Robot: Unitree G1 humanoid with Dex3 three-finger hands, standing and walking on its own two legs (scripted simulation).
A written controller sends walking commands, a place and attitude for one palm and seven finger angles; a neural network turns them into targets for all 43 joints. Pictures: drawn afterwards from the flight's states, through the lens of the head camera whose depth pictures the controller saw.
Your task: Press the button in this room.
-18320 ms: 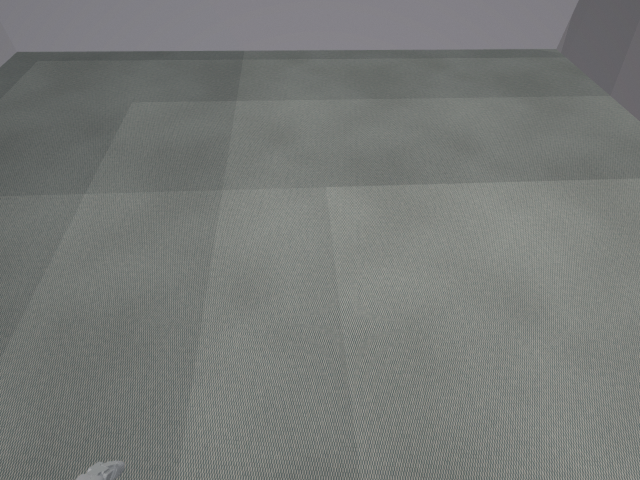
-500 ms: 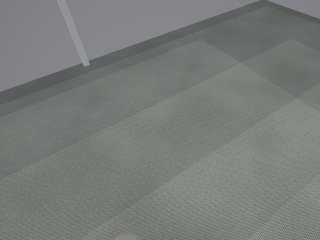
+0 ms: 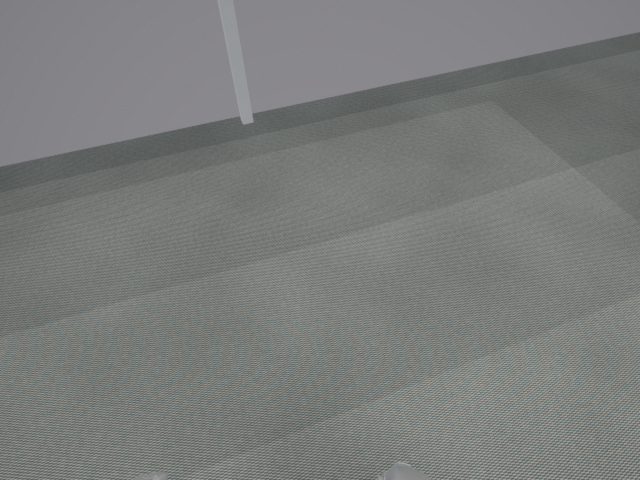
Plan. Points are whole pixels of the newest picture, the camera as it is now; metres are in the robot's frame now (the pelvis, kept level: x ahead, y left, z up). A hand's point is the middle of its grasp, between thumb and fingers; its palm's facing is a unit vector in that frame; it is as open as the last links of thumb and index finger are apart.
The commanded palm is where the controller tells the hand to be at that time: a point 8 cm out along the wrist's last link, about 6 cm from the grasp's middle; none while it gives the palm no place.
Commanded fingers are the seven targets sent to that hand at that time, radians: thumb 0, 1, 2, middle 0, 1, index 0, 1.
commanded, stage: turn or walk to find it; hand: left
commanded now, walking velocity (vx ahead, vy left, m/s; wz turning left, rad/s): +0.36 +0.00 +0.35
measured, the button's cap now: out of the picture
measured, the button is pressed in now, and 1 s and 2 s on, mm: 0 0 0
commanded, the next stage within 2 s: stand and wait in 1.50 s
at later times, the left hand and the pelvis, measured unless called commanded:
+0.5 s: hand out of the picture +0.07 +0.13 -0.16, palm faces +0.30 -0.94 -0.17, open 7.3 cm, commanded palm none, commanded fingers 0.00 0.90 0.90 -0.20 -0.30 -0.20 -0.30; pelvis +0.21 +0.00 +0.00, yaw +12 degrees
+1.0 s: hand (206, 267) +0.51 +0.25 -0.15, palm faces +0.17 -0.96 -0.23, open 7.4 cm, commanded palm none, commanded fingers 0.00 0.90 0.90 -0.20 -0.30 -0.20 -0.30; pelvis +0.42 +0.04 +0.00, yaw +12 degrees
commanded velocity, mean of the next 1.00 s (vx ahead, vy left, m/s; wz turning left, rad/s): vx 0.38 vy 0.00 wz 0.13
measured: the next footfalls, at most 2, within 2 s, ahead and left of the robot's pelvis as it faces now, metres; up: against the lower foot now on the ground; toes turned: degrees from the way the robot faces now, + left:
right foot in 0.04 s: +0.14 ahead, -0.13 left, +0.00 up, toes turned -8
left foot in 0.54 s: +0.34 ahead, +0.14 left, +0.00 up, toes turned +21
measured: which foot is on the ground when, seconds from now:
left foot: down 0.00-0.06, up 0.08-0.52, down 0.54-1.00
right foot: up 0.00-0.02, down 0.04-0.56, up 0.58-1.00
